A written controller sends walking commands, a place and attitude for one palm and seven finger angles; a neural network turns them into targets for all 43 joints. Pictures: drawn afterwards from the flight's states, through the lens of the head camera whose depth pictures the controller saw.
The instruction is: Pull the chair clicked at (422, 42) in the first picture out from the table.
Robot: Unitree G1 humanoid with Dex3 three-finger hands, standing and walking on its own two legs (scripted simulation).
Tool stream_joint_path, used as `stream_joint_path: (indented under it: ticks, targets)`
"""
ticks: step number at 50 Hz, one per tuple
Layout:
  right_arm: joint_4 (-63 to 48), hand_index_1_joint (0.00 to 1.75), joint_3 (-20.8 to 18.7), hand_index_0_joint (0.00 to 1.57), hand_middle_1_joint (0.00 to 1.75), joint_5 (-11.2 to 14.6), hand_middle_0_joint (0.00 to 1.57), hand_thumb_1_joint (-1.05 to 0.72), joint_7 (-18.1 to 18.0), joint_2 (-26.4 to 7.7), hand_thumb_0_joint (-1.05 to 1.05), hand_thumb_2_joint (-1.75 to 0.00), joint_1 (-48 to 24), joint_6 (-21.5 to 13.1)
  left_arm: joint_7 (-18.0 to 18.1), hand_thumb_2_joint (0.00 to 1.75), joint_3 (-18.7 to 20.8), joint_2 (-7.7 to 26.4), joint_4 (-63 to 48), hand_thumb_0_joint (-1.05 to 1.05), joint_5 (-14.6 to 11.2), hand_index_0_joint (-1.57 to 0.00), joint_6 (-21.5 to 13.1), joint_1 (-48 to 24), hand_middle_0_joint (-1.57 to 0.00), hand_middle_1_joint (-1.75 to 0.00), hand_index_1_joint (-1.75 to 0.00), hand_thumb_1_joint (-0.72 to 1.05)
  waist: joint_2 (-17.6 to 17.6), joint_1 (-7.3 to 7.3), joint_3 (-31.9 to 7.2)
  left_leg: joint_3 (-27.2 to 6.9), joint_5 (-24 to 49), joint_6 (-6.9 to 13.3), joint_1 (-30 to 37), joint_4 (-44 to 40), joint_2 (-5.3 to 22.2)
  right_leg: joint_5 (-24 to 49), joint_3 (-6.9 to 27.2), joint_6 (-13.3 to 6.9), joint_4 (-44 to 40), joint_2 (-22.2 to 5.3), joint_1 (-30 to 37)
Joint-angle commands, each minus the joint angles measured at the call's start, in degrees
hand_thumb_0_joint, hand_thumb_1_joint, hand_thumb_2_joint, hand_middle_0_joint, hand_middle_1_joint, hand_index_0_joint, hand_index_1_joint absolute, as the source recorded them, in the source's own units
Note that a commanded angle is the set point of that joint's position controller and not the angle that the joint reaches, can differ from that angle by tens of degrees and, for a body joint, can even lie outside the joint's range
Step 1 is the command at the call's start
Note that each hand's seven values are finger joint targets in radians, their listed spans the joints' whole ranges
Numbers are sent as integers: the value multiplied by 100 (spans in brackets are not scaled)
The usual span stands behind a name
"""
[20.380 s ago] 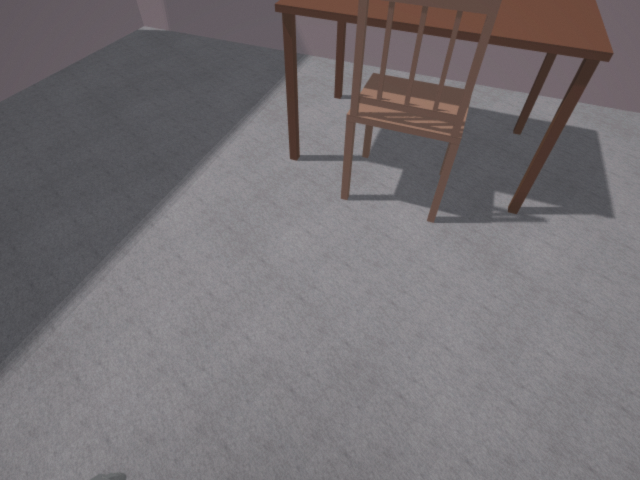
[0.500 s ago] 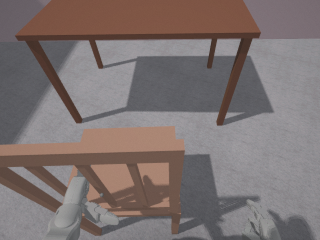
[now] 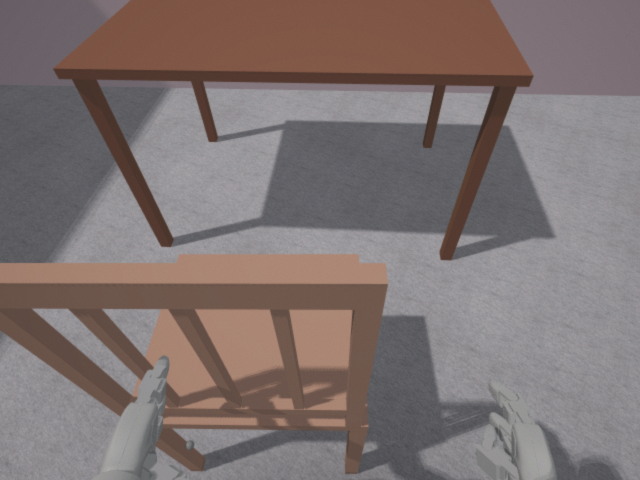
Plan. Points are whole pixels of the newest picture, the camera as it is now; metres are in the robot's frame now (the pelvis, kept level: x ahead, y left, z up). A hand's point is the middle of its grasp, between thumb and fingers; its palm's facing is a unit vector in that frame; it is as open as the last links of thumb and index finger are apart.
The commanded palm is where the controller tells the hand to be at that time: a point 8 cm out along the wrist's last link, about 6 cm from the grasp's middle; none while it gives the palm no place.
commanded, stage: draw the fingers out of the gap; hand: left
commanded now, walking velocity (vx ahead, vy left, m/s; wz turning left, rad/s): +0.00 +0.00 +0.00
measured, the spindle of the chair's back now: (213, 363) +0.28 +0.16 -0.03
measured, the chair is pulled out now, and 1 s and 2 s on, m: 0.56 0.56 0.55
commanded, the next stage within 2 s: draw the hand back to the body in 0.20 s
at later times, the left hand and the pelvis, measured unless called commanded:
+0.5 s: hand (162, 467) +0.15 +0.17 +0.04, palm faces +0.07 -0.99 -0.09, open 17.5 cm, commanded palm +0.10 +0.24 +0.05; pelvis -0.01 +0.01 -0.02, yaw +0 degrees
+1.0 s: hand (73, 436) +0.15 +0.23 +0.11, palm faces +0.25 -0.89 -0.38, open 16.3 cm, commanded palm +0.12 +0.27 +0.14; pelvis -0.01 +0.01 +0.01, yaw -1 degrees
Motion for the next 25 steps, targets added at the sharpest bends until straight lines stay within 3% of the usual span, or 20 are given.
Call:
stream_joint_path:
  ticks: [1, 5, 16, 17, 18, 21, 22, 25]
  targets:
    - [-1036, 30, -305, 20, 30, -18, 20, -90, -63, -635, 0, -90, -445, -348, 88, 20, 315, 544, -1353, 0, 34, 0, -243, 185, 0, 0, 0, -55, -256, -5, -522, 84, 1147, 277, 187, -840, -101, 806, -26, -119, -893, 69, 532]
    - [-1132, 30, -327, 20, 30, -5, 20, -90, -40, -556, 0, -90, -490, -329, 57, 20, 274, 449, -1522, 0, 45, 0, -255, 848, 0, 0, 0, -55, -355, 72, -514, 97, 1107, 274, 71, -783, -104, 767, -33, -121, -833, 84, 492]
    - [-1200, 30, -398, 20, 30, 11, 20, -90, -103, -501, 0, -90, -436, -364, 14, 20, 259, 509, -2054, 0, 106, 0, -504, 1491, 0, 0, 0, -55, -164, 67, -475, 67, 1068, 292, -114, -581, -111, 645, -45, -169, -692, 140, 256]
    - [-1166, 30, -372, 20, 30, 30, 20, -90, -114, -506, 0, -90, -313, -515, -134, 20, 256, 78, -2767, 0, -563, 0, -1196, 978, 0, 0, 0, -55, -417, -48, -394, 42, 1203, 262, -69, -381, -159, 871, -169, -140, -592, 186, 16]
    - [-991, 30, -412, 20, 30, 21, 20, -90, -110, -502, 0, -90, -324, -599, -214, 20, 454, 335, -2435, 0, -552, 0, -1485, 1243, 0, 0, 0, -55, -367, 61, -564, 68, 1199, 258, -71, -323, -159, 847, -125, -165, -537, 201, 81]
    - [-849, 30, -469, 20, 30, 55, 20, -90, -55, -475, 0, -90, -305, -704, -414, 20, 902, 603, -2481, 0, -745, 0, -2085, 1349, 0, 0, 0, -55, -87, 163, -710, 65, 1428, 214, -88, -261, -133, 995, -92, -193, -402, 200, 168]
    - [-813, 30, -462, 20, 30, 73, 20, -90, -18, -437, 0, -90, -335, -718, -523, 20, 830, 477, -2416, 0, -798, 0, -2277, 1343, 0, 0, 0, -55, -6, 130, -616, 74, 1403, 197, -92, -236, -142, 973, -100, -186, -375, 191, 84]
    - [-747, 30, -498, 20, 30, 112, 20, -90, 78, -427, 0, -90, -489, -707, -894, 20, 1031, 538, -2126, 0, -962, 0, -2859, 1221, 0, 0, 0, -55, -181, 130, -455, 74, 1167, 178, -361, -135, -116, 753, -49, -190, -313, 204, -47]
